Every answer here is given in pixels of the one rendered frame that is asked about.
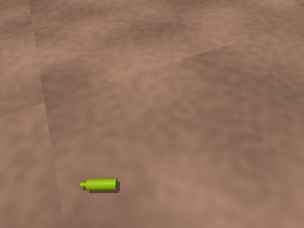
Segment bottle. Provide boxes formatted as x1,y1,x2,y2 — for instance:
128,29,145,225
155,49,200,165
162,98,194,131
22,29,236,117
80,178,118,190

